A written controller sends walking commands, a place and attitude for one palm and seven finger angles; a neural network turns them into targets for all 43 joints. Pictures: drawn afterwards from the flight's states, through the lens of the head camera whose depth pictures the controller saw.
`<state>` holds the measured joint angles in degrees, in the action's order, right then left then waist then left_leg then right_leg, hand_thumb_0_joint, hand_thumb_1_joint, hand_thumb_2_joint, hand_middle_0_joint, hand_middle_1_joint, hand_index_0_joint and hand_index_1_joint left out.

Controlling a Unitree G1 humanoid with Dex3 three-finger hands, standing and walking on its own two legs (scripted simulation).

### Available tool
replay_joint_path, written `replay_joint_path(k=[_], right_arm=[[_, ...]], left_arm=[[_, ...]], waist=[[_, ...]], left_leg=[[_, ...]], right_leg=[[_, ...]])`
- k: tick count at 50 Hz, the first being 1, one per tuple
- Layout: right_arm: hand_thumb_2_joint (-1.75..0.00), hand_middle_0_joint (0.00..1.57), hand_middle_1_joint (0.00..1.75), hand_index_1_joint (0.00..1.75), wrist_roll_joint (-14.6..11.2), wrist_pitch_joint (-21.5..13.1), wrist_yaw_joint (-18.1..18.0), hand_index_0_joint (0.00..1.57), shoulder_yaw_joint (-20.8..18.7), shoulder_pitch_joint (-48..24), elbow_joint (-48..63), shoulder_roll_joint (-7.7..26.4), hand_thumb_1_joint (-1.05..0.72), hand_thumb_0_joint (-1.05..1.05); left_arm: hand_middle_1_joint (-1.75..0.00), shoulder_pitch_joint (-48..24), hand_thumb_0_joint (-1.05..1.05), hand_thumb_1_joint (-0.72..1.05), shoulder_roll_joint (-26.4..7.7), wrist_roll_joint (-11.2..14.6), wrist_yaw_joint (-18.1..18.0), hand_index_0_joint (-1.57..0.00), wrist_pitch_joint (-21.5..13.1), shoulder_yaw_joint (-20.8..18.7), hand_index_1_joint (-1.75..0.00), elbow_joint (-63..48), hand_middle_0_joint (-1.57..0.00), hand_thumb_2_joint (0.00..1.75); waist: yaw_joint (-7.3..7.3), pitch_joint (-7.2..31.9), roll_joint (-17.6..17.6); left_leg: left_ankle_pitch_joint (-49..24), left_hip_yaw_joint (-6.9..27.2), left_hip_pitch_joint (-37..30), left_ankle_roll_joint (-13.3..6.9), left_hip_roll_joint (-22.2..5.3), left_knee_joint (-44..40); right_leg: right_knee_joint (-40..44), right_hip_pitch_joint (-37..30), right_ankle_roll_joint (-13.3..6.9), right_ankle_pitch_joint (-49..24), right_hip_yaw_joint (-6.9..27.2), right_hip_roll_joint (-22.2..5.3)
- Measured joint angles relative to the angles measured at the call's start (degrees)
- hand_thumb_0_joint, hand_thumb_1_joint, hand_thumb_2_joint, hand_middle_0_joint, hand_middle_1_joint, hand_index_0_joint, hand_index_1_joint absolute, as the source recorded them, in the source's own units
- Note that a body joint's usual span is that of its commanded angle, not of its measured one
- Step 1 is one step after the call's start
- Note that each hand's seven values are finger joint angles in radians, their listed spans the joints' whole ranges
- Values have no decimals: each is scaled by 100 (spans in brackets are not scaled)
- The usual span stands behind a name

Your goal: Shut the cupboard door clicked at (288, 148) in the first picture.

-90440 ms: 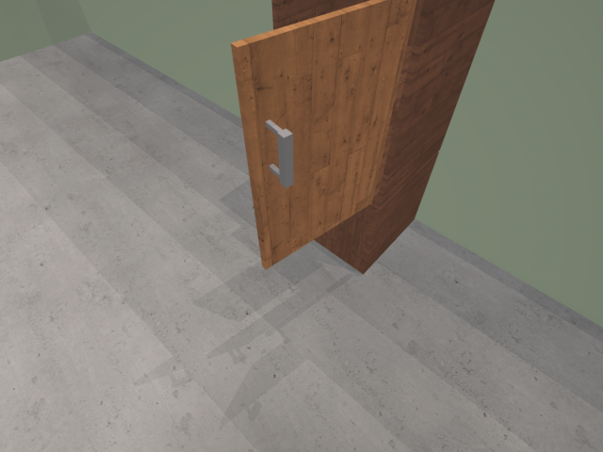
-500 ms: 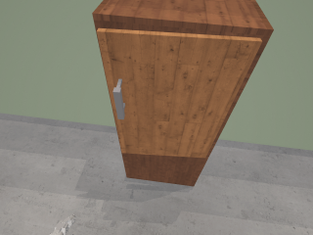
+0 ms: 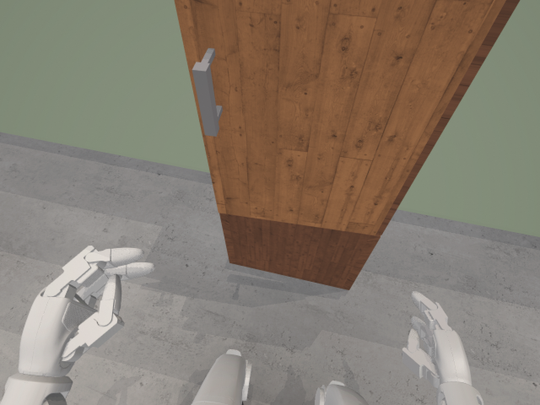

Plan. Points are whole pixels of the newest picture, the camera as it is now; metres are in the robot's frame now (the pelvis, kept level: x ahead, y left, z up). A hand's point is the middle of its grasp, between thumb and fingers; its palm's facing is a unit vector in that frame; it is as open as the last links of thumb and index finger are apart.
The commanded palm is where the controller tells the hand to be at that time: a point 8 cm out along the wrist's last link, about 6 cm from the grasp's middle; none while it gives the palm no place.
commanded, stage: raise the hand and make a fist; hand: left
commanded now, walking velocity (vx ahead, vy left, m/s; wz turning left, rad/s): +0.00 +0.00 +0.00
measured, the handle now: (210, 94) +0.53 +0.17 +0.15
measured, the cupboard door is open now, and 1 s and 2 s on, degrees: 4 4 4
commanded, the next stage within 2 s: bring the fist close to the handle in 1.32 s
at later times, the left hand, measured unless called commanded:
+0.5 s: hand (113, 294) +0.22 +0.22 +0.10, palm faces -0.08 -1.00 -0.01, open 3.3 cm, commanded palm +0.19 +0.28 +0.12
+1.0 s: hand (91, 242) +0.25 +0.23 +0.16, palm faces +0.00 -1.00 -0.06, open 3.1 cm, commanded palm +0.22 +0.28 +0.15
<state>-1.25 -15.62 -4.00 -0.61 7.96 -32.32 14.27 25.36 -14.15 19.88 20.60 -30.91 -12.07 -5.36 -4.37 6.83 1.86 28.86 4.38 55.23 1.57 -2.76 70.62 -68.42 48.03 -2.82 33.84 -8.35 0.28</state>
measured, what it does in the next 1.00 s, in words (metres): rises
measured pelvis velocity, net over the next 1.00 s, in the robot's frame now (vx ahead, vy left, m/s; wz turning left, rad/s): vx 0.01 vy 0.04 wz -0.01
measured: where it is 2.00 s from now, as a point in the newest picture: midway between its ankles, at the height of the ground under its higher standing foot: outside the picture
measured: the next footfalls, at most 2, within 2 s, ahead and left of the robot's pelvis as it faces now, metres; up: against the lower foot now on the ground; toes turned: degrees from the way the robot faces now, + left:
none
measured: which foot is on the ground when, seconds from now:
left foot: down 0.00-1.00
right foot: down 0.00-1.00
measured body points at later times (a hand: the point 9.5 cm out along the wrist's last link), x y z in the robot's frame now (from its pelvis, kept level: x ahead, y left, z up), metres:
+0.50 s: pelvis +0.00 +0.04 +0.03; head +0.05 +0.06 +0.48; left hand +0.22 +0.27 +0.10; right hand +0.17 -0.21 -0.03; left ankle +0.05 +0.13 -0.64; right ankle +0.00 -0.09 -0.64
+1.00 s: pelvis +0.01 +0.04 +0.06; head +0.03 +0.04 +0.51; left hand +0.24 +0.29 +0.17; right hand +0.18 -0.18 -0.01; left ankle +0.05 +0.13 -0.64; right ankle +0.01 -0.09 -0.64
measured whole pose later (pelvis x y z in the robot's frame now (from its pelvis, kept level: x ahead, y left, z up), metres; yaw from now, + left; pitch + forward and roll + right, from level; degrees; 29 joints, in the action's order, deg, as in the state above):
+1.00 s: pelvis +0.01 +0.04 +0.06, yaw -1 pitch +6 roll -3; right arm -2.0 -12.4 -3.0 3.8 16.2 -30.1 13.9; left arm 18.7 -15.6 16.3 12.3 -11.5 -10.4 -9.4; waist -0.8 4.4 2.6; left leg 22.6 -0.1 34.7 -2.0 -0.9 51.6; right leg -47.9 28.1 1.0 25.1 -4.4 -1.3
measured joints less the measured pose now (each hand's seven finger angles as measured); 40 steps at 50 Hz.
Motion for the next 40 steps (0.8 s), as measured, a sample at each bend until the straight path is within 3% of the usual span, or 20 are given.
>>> replay_joint_path(k=[2,5,7,9,11,14,17,19,23,32,40], right_arm=[[-90,20,30,30,-52,84,-34,20,101,33,-38,-114,-90,1],[-90,20,30,30,-123,307,-44,20,178,230,22,-282,-90,1],[-90,21,30,30,-135,450,-36,20,169,435,83,-349,-90,1],[-90,21,30,30,-118,527,-34,20,112,656,116,-365,-90,2],[-90,21,30,30,-87,539,-31,20,34,858,125,-327,-90,2],[-90,21,30,30,-38,472,-8,20,-43,1040,92,-180,-90,2],[-90,20,30,30,-27,373,11,20,-62,1033,40,10,-90,2],[-90,20,30,30,-47,318,7,20,-58,951,24,97,-90,2],[-90,20,30,30,-87,258,-20,20,-6,757,117,85,-90,2],[-90,20,30,30,-47,319,97,20,302,602,472,-202,-90,1],[-90,21,30,30,-49,373,102,20,515,657,522,-180,-90,1]], left_arm=[[-75,-410,2,90,-70,19,215,-61,343,54,-75,95,-61,90],[-80,-723,1,90,-171,29,386,-67,1293,65,-81,389,-67,90],[-84,-631,1,89,-165,42,284,-71,1832,-13,-85,481,-70,90],[-88,-376,1,89,-96,48,22,-74,2034,-134,-89,412,-74,90],[-92,-90,1,90,-27,30,-281,-78,1894,-237,-93,245,-78,90],[-98,195,2,90,20,-26,-572,-83,1327,-284,-99,3,-83,90],[-104,191,1,90,25,-56,-551,-89,863,-151,-105,-60,-89,90],[-108,100,1,90,29,-71,-428,-92,787,13,-109,-6,-92,90],[-116,-51,1,90,-31,-210,-359,-100,1082,324,-117,-11,-100,90],[-134,-99,2,89,-87,-369,-1019,-117,1478,255,-135,-640,-116,90],[-146,-356,1,90,-88,-504,-818,-127,2070,465,-146,-258,-127,90]], waist=[[84,-3,80],[277,-11,116],[400,0,91],[467,16,49],[474,25,8],[436,14,-39],[401,-40,-37],[395,-87,-27],[415,-163,-63],[390,-56,3],[312,-182,25]], left_leg=[[-26,-31,-7,5,-13,-33],[-119,-184,-207,-8,-13,-292],[-190,-323,-443,-46,0,-556],[-252,-443,-687,-91,6,-812],[-301,-508,-870,-129,14,-1003],[-340,-509,-941,-182,45,-1095],[-332,-448,-831,-237,81,-985],[-324,-420,-767,-275,97,-907],[-348,-436,-824,-340,116,-924],[-446,-473,-1409,-413,161,-1323],[-557,-467,-1726,-431,211,-1608]], right_leg=[[22,16,11,-35,33,8],[205,-93,61,-139,178,-6],[403,-251,120,-222,309,-29],[623,-436,166,-308,421,-37],[816,-599,193,-384,480,-43],[960,-704,226,-448,476,-68],[938,-669,264,-458,414,-97],[914,-645,293,-466,386,-111],[989,-727,349,-533,401,-127],[1500,-1355,403,-710,428,-151],[1789,-1681,430,-815,415,-187]])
